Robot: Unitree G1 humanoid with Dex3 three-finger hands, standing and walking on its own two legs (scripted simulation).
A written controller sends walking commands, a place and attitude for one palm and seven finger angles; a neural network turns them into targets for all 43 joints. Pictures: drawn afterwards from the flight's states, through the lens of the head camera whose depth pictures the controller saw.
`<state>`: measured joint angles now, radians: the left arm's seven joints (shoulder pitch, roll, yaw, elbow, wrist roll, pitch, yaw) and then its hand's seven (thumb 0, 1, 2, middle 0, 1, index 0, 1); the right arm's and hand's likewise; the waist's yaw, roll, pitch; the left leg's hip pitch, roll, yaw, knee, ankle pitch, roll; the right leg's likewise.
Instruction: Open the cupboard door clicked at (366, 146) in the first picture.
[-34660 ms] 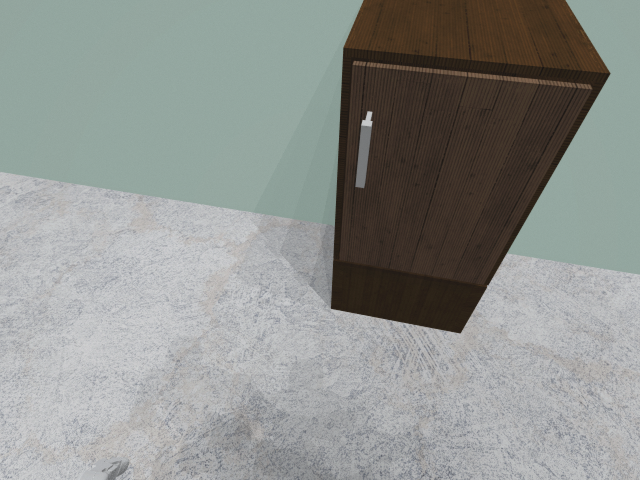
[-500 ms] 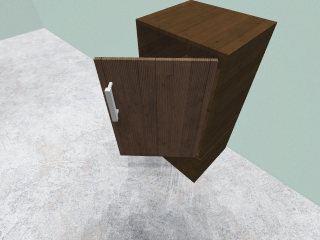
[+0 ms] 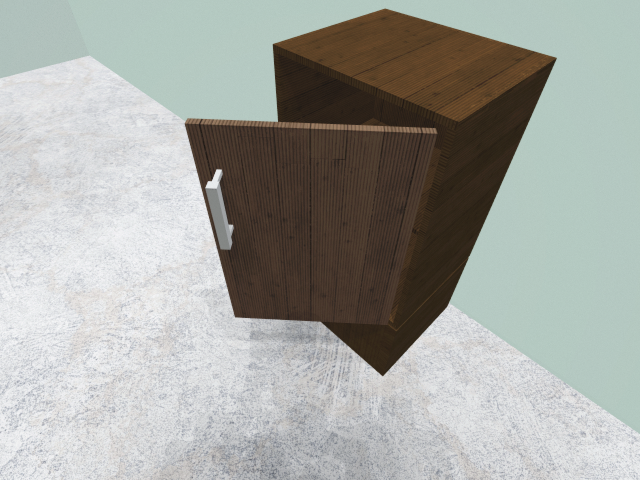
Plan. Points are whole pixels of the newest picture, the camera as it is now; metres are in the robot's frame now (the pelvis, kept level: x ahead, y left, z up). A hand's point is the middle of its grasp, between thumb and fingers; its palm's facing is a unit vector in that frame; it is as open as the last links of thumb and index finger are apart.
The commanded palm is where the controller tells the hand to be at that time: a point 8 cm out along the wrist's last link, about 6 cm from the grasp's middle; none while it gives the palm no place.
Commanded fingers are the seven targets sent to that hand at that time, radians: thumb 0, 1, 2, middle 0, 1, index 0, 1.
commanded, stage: come to a stop and stand still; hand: left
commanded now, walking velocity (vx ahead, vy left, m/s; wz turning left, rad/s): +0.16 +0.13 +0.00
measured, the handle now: (222, 210) +0.59 +0.23 -0.03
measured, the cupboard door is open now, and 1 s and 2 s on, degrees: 42 42 42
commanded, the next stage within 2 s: none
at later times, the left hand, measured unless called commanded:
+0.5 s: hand out of the picture +0.07 +0.21 -0.18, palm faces +0.01 -0.98 -0.22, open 7.3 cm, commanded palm none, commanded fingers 0.00 0.90 0.90 -0.20 -0.30 -0.20 -0.30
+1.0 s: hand out of the picture -0.02 +0.17 -0.17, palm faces +0.05 -0.98 -0.21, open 7.3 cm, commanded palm none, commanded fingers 0.00 0.90 0.90 -0.20 -0.30 -0.20 -0.30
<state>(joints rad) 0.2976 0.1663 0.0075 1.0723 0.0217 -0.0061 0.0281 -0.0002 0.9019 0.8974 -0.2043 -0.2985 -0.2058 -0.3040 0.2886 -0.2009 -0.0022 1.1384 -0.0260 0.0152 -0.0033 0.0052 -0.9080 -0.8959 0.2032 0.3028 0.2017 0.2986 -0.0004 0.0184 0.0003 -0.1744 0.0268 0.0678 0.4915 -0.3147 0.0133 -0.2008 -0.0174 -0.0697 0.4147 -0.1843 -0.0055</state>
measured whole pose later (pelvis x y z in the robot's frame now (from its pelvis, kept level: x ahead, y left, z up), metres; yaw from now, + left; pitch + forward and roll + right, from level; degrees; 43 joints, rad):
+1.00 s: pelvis -0.02 +0.00 +0.00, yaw +0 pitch -3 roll +1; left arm 0.35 0.15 0.01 1.04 0.02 0.01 0.03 0.00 0.91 0.90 -0.20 -0.30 -0.20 -0.30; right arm 0.34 -0.19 -0.01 1.02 -0.03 0.00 -0.02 0.01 -0.91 -0.90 0.20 0.30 0.20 0.30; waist -0.01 0.01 -0.01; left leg -0.19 0.00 0.07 0.49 -0.25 0.03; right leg -0.30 -0.01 -0.08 0.48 -0.17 -0.04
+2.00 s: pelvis -0.10 +0.01 -0.01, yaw +4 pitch -3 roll +0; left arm 0.38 0.10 0.04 1.06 0.03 0.03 0.04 0.00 0.90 0.90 -0.20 -0.30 -0.20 -0.30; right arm 0.30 -0.15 -0.04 1.04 -0.02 0.01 -0.02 0.01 -0.92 -0.90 0.20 0.30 0.20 0.30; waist 0.00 0.00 -0.01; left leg -0.26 -0.03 0.02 0.62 -0.33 0.03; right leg -0.36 0.01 -0.03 0.54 -0.17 -0.03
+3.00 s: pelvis -0.16 +0.02 -0.01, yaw +3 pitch -2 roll -1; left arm 0.35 0.12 0.03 1.05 0.03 0.01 0.02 0.00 0.90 0.90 -0.20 -0.30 -0.20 -0.30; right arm 0.30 -0.12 -0.02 1.08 -0.03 0.01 -0.03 0.01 -0.91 -0.90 0.20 0.30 0.20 0.30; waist 0.00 -0.01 0.02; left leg -0.34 -0.04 0.02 0.52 -0.23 0.05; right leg -0.35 0.02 0.03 0.50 -0.25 -0.01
